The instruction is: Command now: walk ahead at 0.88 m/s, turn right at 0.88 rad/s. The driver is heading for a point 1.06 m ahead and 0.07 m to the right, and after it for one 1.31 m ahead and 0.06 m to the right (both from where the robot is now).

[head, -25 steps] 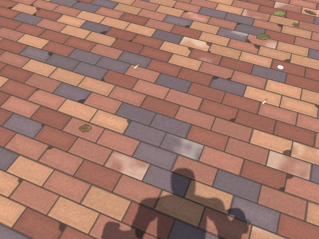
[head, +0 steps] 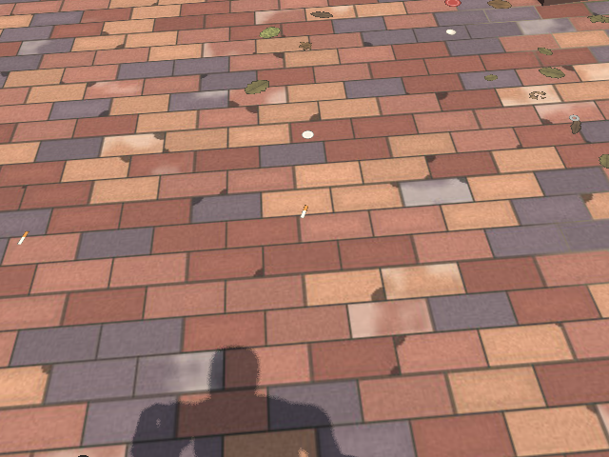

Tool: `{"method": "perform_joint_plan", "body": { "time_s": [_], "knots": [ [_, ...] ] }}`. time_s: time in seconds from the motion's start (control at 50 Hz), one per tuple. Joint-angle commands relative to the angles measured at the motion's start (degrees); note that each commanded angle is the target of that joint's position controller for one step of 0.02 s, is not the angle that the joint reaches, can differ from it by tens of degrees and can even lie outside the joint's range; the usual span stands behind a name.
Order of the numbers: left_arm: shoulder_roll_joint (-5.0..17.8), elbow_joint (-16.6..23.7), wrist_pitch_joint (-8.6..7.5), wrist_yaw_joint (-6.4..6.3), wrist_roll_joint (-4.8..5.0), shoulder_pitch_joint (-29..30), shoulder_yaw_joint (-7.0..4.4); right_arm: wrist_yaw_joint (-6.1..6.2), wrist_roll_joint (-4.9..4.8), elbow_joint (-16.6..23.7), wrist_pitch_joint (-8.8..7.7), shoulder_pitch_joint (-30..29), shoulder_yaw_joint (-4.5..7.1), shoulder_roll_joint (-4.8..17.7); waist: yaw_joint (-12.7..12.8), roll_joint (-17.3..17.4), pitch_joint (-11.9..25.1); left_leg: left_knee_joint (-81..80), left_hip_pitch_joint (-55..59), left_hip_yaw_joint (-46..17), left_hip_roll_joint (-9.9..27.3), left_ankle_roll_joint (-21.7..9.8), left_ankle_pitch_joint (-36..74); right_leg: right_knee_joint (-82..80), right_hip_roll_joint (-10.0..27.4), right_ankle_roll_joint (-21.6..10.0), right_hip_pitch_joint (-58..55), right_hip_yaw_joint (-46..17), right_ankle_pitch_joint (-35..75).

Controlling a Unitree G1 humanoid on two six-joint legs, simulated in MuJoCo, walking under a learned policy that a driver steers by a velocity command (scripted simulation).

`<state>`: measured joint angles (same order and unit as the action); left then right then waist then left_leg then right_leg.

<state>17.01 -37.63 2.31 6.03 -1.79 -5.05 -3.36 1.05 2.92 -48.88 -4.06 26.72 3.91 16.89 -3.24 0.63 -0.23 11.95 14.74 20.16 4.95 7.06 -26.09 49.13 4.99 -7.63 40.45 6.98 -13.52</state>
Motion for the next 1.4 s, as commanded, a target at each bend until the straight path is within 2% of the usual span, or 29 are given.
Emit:
{"method": "perform_joint_plan", "body": {
  "time_s": [0.02,0.04,0.06,0.08,0.1,0.14,0.18,0.3,0.4,0.46,0.48,0.5,0.52,0.54,0.56,0.58,0.62,0.74,0.8,0.9,0.92,0.94,0.96,0.98,1.02,1.08,1.3,1.38,1.4],
  "knots": [
    [5.4,2.3,-1.51,-1.84,1.25,-6.7,-1.54,-0.01,-0.35,2.4,0.9,-2.6,2.41,12.8,9.2,6.4,1.1,20.9,-8.7,-1.2,13.8,-11.8,77.4,-2.5,-10.4,-5.2,-18.9,7.2,-10.0],
    [8.3,-2.0,-2.27,-2.73,0.99,-20.5,-3.3,-0.44,-1.09,3.7,1.18,-4.9,2.44,13.9,15.9,3.9,8.5,39.1,-18.9,-1.7,12.8,-10.6,72.9,-7.8,-12.8,-6.7,-38.6,3.6,-6.9],
    [15.3,-4.3,-2.1,-3.9,0.36,-22.6,-5.47,-1.35,-0.75,5.9,0.73,-2.9,0.59,6.9,12.9,-7.9,11.0,58.7,-40.4,-3.4,6.2,-7.8,30.0,-15.4,-3.5,-8.5,-54.9,-15.8,-21.8],
    [21.2,-2.3,-1.66,-4.13,1.13,-20.6,-6.63,-2.21,-0.7,11.7,-0.84,-7.1,-0.34,3.7,9.9,-16.1,16.6,75.2,-58.0,-14.1,-5.0,-4.8,-2.2,-30.9,8.2,-14.8,-62.1,-50.9,-36.9],
    [18.9,-2.2,-1.47,-4.11,1.04,-20.8,-6.15,-2.19,-0.31,14.5,-1.75,-17.5,-0.1,7.2,12.6,-4.9,12.3,76.1,-64.3,-23.5,-2.7,-5.6,4.5,-35.2,8.6,-12.0,-59.9,-52.7,-30.1],
    [14.7,-3.8,-2.55,-5.33,0.39,-18.9,-4.96,-1.76,-0.62,13.1,-2.68,-15.0,-1.03,5.6,7.1,0.4,2.3,69.2,-61.2,-23.0,2.3,-6.8,9.9,-34.4,6.6,-9.9,-45.2,-41.2,-15.1],
    [10.7,-2.5,-3.8,-5.8,1.14,-13.2,-3.36,-1.81,1.03,11.8,-0.87,-11.1,-1.49,4.9,2.2,0.0,0.1,63.7,-53.5,-23.7,4.3,-5.7,10.3,-35.5,1.3,-9.2,-32.7,-32.3,-9.8],
    [9.4,-3.6,-6.38,-5.27,1.7,-18.7,-2.48,-2.68,0.6,17.0,1.72,-26.2,-2.54,4.0,5.0,-0.5,-8.0,42.6,-56.8,-19.3,2.3,-2.5,19.6,-41.4,-4.0,-9.5,-24.8,-28.2,5.5],
    [8.8,-7.5,-6.81,-6.03,2.73,-24.0,-2.24,-3.43,-0.04,18.1,0.1,-32.2,-3.85,1.9,8.9,-2.0,-5.3,22.9,-49.6,-16.0,-4.2,-6.2,35.4,-37.4,-4.1,-4.4,-35.2,-24.7,41.8],
    [10.3,-9.6,-7.81,-7.22,2.18,-23.9,-2.0,-2.42,0.04,14.7,-1.05,-24.1,-3.09,3.6,5.8,-4.8,1.1,16.5,-33.7,-15.3,-9.4,-9.8,38.7,-30.6,-2.9,1.2,-42.2,-22.9,60.4],
    [8.3,-9.9,-6.72,-8.3,2.26,-24.3,-1.68,-1.73,-4.99,15.9,-3.5,-21.2,0.21,9.2,1.2,-5.2,5.5,15.6,-29.5,-18.2,-9.3,-9.3,40.7,-21.2,0.2,2.9,-46.6,-24.0,60.7],
    [11.2,-8.6,-6.09,-8.19,0.88,-17.9,-2.06,-1.13,-5.4,12.5,-4.26,-10.5,0.69,11.0,-5.6,-6.2,9.4,10.9,-22.7,-16.4,-8.5,-9.3,46.8,-9.9,-1.5,4.5,-47.5,-19.8,62.8],
    [8.3,-6.5,-5.69,-7.87,-1.05,-12.7,-1.14,-0.48,-4.03,8.1,-3.93,1.7,0.24,11.3,-9.9,-2.3,15.7,14.9,-6.8,-21.0,-1.9,-11.5,55.7,9.8,-5.6,6.6,-39.0,-17.9,44.0],
    [-1.5,-8.0,-5.28,-7.38,-0.25,-28.8,1.06,-1.94,-1.35,4.9,-4.48,3.9,-0.2,11.9,0.6,21.9,25.0,24.7,19.8,-49.2,16.2,-26.8,75.2,39.3,-16.8,12.4,-12.1,-20.8,-25.2],
    [4.4,-9.6,-5.6,-6.51,2.06,-30.2,1.19,-2.99,-1.38,6.3,-4.41,3.4,0.3,8.9,-2.6,14.3,33.0,16.5,21.8,-61.5,16.0,-28.6,63.2,43.7,-15.2,11.0,-8.4,-23.5,-20.9],
    [8.0,-6.8,-5.83,-6.47,2.74,-20.8,0.49,-2.94,-2.43,8.5,-4.23,-4.3,0.31,7.4,-2.2,7.3,23.4,13.5,13.1,-55.3,13.7,-27.0,54.1,40.7,-10.0,11.0,-5.0,-21.0,-16.4],
    [8.2,-1.5,-6.81,-6.75,0.7,-7.5,0.82,-2.33,-4.01,10.5,-3.16,-12.4,-0.1,6.6,0.7,-5.3,7.3,7.5,-10.2,-48.6,8.3,-24.5,52.6,33.5,-7.8,10.2,-4.6,-15.8,-11.4],
    [2.6,2.6,-6.06,-7.72,0.61,-5.4,2.77,-0.64,-3.4,11.0,-0.63,-14.0,1.69,10.9,6.0,0.9,4.4,5.2,-34.8,-38.1,-0.2,-23.3,60.3,1.9,-8.0,12.5,-17.0,-12.4,-5.8],
    [4.1,3.6,-4.84,-7.94,1.4,-1.5,2.24,0.44,-4.7,11.1,1.85,-12.4,2.86,12.8,4.9,3.1,8.7,7.5,-35.3,-39.6,-2.4,-18.7,48.2,-7.5,-10.7,13.3,-22.7,-13.6,5.7],
    [6.1,4.7,-5.15,-7.43,2.09,1.2,0.54,1.97,-4.98,13.6,4.84,-14.2,2.89,9.5,5.2,8.0,5.8,13.2,-32.8,-48.2,-4.3,-13.6,23.9,-22.9,-9.3,12.1,-26.0,-17.5,10.3],
    [6.6,3.9,-5.59,-7.35,1.92,-0.7,0.06,1.92,-5.05,14.0,5.13,-13.9,2.44,7.5,5.5,6.6,5.9,18.1,-34.6,-47.0,-6.7,-11.7,16.5,-28.5,-6.0,10.2,-30.7,-17.6,14.9],
    [8.5,4.0,-5.46,-7.71,0.99,-2.1,-0.34,1.59,-4.42,13.5,5.43,-8.6,1.29,3.0,3.0,-2.8,9.9,31.4,-39.9,-40.3,-11.2,-9.1,-4.5,-29.1,6.5,4.5,-39.6,-27.3,19.0],
    [8.9,5.5,-4.48,-7.87,-1.03,0.0,-0.06,1.49,-4.2,14.5,5.31,-4.3,0.99,2.9,-0.3,-10.9,9.6,41.0,-48.6,-33.2,-15.9,-7.4,-14.8,-30.4,15.5,-2.6,-41.9,-40.6,24.3],
    [7.4,5.5,-4.06,-7.65,-1.03,0.0,-0.29,0.96,-3.43,14.2,5.07,-0.2,2.05,7.9,-1.7,-14.5,10.6,50.0,-49.1,-31.3,-10.8,-4.7,-12.9,-30.7,18.8,-6.4,-39.3,-44.4,24.8],
    [4.1,6.1,-3.49,-7.94,0.26,4.1,-0.05,1.39,-4.84,12.4,6.22,-3.7,3.85,13.0,-0.2,-8.5,5.8,58.6,-52.5,-28.1,-5.4,-1.9,-2.3,-31.8,12.1,-4.5,-34.3,-32.9,7.6],
    [4.3,5.2,-3.03,-8.71,0.53,4.6,-0.06,1.16,-4.29,14.4,7.36,-7.1,2.98,9.1,0.7,-6.4,2.8,61.7,-51.2,-24.0,-3.9,-0.2,4.2,-32.7,6.9,-3.7,-27.8,-20.4,12.7],
    [10.4,1.3,-2.63,-7.67,1.39,0.4,-3.5,-1.44,-4.31,19.8,7.6,-15.3,1.67,6.4,3.9,-9.5,5.9,36.6,-41.0,-18.1,0.1,-3.2,6.9,-32.4,12.8,-4.9,-33.1,-7.1,17.8],
    [10.0,-0.2,-3.05,-6.69,3.4,-0.6,-4.19,-2.09,-4.4,19.1,8.89,-12.4,3.02,7.2,1.4,-8.2,6.6,18.8,-29.4,-15.4,-3.0,-8.1,13.0,-23.3,12.7,1.4,-31.6,-1.4,13.8],
    [7.4,-1.6,-3.0,-6.34,3.2,-4.0,-3.73,-1.37,-4.3,17.7,8.89,-8.4,4.3,9.8,0.5,-2.3,6.1,12.6,-20.9,-19.6,-3.1,-11.0,19.9,-14.7,9.2,5.8,-24.4,2.1,6.9]
  ]
}}
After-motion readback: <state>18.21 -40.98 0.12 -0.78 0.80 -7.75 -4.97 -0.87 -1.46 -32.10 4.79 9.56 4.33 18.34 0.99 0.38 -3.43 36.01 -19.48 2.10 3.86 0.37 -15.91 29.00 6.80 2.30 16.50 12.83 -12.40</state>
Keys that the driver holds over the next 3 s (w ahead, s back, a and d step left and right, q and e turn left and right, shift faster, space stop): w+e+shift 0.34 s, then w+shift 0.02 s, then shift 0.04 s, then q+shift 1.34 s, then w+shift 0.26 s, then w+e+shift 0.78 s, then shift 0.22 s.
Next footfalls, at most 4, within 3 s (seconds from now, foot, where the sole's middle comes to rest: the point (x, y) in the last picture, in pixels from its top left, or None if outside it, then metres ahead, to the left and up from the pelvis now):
0.04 right None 0.20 -0.10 -0.74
0.50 left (373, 352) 0.70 -0.14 -0.74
0.94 right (461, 316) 0.78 -0.37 -0.74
1.40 left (358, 360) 0.69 -0.11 -0.74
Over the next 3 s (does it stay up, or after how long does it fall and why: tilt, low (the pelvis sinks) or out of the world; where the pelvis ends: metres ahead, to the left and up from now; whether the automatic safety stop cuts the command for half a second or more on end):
stays up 1.31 0.18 0.03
